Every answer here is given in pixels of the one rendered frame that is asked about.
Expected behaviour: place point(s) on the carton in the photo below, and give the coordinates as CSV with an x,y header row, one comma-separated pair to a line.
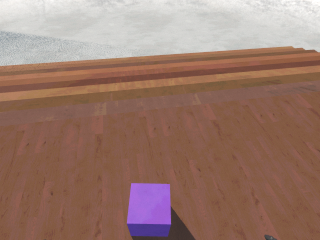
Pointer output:
x,y
149,210

